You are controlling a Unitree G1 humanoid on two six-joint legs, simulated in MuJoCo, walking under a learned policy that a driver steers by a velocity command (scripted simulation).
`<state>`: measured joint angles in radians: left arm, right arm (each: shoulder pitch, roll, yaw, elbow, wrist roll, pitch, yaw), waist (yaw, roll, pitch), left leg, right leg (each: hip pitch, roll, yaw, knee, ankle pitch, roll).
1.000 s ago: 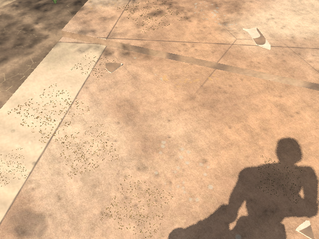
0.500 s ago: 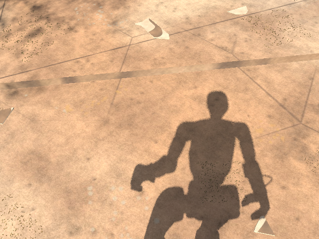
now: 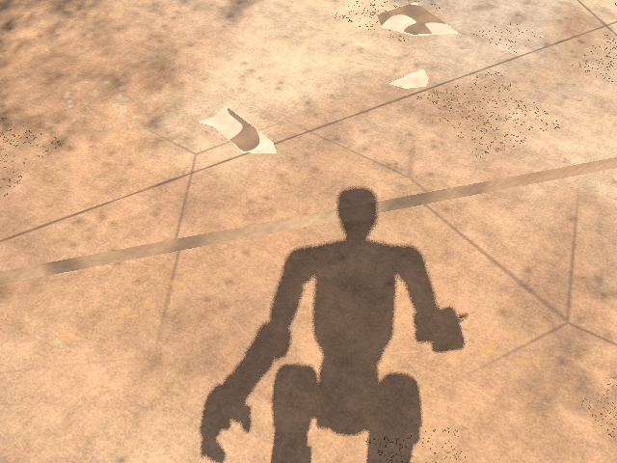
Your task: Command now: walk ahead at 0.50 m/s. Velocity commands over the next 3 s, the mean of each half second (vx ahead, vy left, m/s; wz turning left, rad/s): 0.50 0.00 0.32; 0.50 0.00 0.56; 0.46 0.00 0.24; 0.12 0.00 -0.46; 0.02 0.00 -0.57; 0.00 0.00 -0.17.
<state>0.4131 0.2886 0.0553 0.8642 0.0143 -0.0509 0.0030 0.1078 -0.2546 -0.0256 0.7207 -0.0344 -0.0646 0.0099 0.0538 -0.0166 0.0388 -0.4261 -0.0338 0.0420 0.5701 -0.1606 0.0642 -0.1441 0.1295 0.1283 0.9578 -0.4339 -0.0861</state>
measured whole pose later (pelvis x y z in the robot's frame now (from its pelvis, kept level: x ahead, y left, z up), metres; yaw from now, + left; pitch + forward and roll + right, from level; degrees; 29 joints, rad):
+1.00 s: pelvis +0.48 +0.10 -0.01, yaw +32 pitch +1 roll -1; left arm 0.40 0.25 0.04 0.88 0.02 -0.04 0.01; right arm 0.05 -0.27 -0.05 0.69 -0.04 -0.02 0.05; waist 0.06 0.00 0.07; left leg -0.48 -0.06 0.09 0.64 -0.18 0.14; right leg -0.11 -0.09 -0.18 0.93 -0.51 0.02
